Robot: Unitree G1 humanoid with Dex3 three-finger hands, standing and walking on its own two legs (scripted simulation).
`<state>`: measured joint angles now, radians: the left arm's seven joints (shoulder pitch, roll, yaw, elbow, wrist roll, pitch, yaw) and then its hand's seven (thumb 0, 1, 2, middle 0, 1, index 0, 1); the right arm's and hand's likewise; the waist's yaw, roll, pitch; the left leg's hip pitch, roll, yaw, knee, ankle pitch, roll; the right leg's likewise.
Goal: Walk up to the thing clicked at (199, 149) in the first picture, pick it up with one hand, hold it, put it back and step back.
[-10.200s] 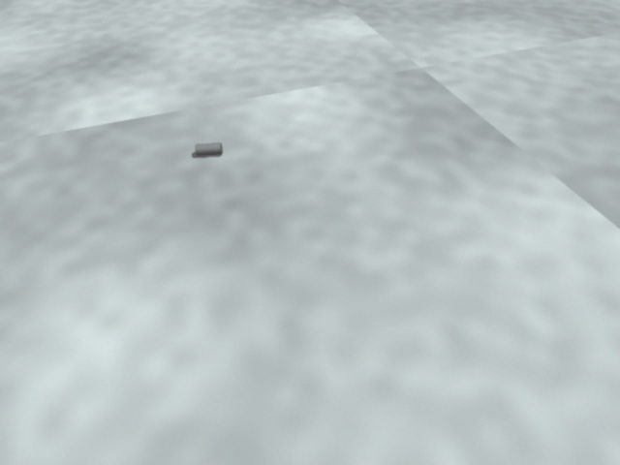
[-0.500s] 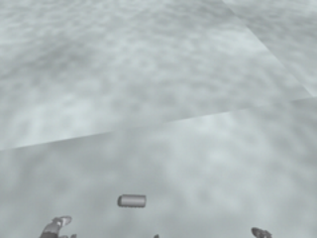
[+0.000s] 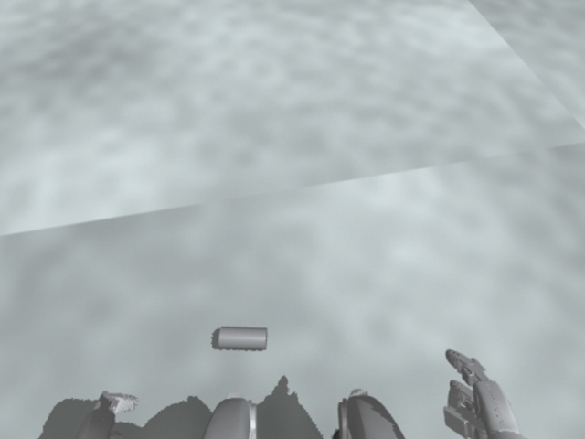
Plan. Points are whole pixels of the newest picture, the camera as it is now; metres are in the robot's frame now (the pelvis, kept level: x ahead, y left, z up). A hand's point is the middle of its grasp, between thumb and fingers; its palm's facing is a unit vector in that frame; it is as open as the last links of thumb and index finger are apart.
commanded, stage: rise first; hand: left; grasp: from above
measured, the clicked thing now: (243, 338) +0.41 +0.14 -0.65
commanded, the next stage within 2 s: none
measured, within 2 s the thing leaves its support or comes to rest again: neither
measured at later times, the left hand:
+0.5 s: hand (182, 383) +0.25 +0.24 -0.36, palm faces -0.47 -0.41 -0.78, open 13.7 cm
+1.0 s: hand (202, 360) +0.31 +0.22 -0.46, palm faces -0.49 -0.11 -0.86, open 14.0 cm
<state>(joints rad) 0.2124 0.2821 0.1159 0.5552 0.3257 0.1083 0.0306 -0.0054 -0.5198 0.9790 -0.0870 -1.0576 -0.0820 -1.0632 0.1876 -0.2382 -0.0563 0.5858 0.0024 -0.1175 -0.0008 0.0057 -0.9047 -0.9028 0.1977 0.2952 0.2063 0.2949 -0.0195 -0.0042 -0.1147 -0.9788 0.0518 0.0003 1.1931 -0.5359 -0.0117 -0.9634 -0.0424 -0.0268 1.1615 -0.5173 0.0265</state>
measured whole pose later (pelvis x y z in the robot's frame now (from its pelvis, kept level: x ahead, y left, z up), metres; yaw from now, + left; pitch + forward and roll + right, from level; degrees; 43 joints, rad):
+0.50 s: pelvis -0.06 -0.01 -0.19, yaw +0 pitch +34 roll -2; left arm -0.34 0.38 0.02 0.83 0.80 -0.05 0.21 -0.01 -0.46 0.94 -0.12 -1.02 -0.13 -1.02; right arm 0.07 -0.28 -0.08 0.69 -0.02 -0.15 0.05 0.00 -0.88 -0.90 0.20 0.29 0.21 0.29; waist -0.03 0.02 -0.17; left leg -1.84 0.04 -0.05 1.92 -0.67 -0.02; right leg -1.82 -0.05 -0.02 1.90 -0.66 0.01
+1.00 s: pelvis -0.08 +0.00 -0.29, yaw -2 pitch +33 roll -4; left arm -0.69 0.47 -0.01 1.23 1.11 -0.14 0.38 0.00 -0.50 1.01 -0.07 -1.00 -0.08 -1.00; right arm 0.13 -0.26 -0.05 0.78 -0.09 -0.09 0.08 0.00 -0.89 -0.90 0.20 0.29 0.21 0.29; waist -0.14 0.01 -0.13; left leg -2.15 0.03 -0.08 2.22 -0.65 -0.01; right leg -2.11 -0.04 -0.02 2.17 -0.64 0.02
